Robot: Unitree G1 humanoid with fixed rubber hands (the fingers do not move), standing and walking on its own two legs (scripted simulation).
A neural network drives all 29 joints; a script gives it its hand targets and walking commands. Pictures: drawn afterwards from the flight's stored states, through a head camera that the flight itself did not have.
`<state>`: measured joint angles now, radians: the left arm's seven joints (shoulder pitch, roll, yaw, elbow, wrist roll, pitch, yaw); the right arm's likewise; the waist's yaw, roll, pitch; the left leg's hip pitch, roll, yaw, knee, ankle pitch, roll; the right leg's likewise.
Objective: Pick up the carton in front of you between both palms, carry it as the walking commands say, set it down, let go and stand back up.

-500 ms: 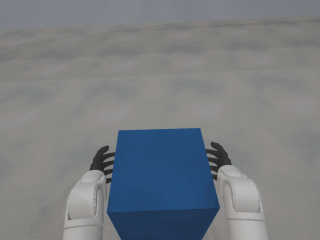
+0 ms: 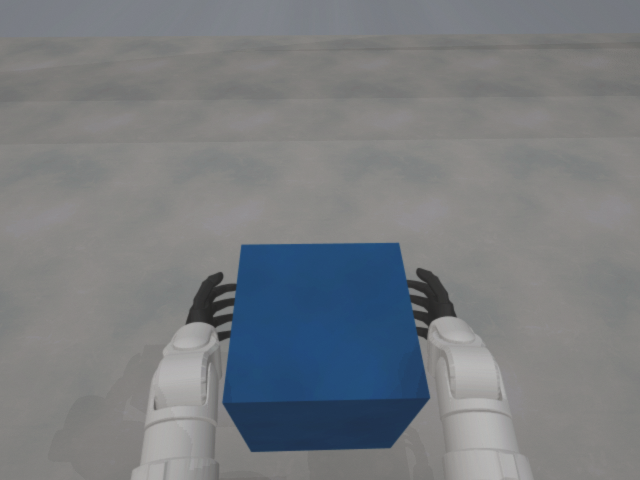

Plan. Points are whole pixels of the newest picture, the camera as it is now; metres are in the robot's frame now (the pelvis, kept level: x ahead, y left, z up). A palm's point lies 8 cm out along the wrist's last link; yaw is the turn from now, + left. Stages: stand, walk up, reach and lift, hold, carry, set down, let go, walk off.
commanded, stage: carry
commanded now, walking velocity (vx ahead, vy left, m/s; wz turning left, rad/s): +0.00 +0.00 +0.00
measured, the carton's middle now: (321, 353) +0.31 +0.00 -0.03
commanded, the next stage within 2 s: hold in 0.94 s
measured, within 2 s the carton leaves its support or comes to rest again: neither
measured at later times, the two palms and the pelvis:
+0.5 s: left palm (194, 353) +0.27 +0.15 +0.05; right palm (444, 347) +0.27 -0.15 +0.05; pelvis -0.03 +0.00 +0.00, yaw +0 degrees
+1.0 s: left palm (192, 364) +0.25 +0.15 +0.05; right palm (448, 358) +0.25 -0.15 +0.05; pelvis -0.04 +0.00 +0.01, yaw -1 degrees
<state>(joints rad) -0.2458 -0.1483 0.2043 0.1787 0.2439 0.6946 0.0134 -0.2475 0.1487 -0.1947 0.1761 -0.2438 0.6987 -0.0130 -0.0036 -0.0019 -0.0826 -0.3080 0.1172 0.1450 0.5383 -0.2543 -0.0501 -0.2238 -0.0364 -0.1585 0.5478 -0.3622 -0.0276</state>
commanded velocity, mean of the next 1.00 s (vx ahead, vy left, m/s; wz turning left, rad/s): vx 0.00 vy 0.00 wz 0.00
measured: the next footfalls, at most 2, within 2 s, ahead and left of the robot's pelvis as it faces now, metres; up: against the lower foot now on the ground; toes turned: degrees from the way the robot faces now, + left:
none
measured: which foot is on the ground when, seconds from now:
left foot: down 0.00-1.00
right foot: down 0.00-1.00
